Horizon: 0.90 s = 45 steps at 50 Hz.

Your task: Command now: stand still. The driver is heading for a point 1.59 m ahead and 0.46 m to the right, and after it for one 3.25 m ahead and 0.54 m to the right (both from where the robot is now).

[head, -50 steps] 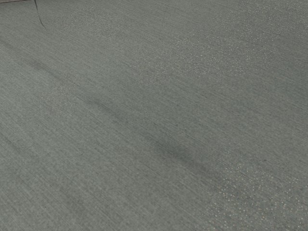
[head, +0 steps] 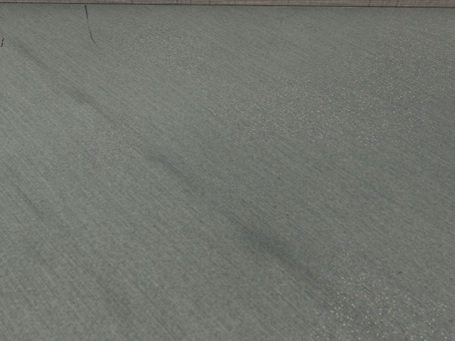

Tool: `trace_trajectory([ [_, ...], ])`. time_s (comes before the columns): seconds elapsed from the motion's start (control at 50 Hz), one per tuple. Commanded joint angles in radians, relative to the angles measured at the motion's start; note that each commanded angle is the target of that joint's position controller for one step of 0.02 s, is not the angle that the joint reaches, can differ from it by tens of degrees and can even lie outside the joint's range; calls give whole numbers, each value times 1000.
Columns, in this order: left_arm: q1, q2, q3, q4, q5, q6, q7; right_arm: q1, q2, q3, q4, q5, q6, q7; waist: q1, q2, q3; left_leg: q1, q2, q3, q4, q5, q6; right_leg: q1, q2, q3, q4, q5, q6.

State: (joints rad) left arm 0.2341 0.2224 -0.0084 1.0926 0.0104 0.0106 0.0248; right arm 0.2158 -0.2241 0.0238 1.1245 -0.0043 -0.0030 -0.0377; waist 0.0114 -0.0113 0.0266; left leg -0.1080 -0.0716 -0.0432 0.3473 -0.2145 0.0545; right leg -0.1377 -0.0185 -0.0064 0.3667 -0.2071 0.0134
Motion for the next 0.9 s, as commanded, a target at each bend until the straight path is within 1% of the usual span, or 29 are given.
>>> trace_trajectory([
  [0.02,40,93,14,-5,0,-6,5,28,-101,-14,-12,0,-7,-4,2,12,12,-59,132,-113,-63,175,16,18,-71,70,-34,113,-30],
  [0.2,57,69,10,25,-1,-7,9,60,-73,-12,12,-1,-9,-7,-2,9,20,-59,130,-105,-52,178,14,6,-70,72,-30,114,-32],
  [0.42,80,45,10,49,0,-8,14,88,-45,-14,25,-2,-10,-10,-3,9,28,-63,128,-98,-43,171,12,-2,-68,75,-27,113,-35],
  [0.9,117,7,15,70,0,-10,18,140,-3,-20,30,-3,-14,-14,-4,11,44,-75,129,-92,-36,154,9,-7,-64,78,-24,109,-39],
])
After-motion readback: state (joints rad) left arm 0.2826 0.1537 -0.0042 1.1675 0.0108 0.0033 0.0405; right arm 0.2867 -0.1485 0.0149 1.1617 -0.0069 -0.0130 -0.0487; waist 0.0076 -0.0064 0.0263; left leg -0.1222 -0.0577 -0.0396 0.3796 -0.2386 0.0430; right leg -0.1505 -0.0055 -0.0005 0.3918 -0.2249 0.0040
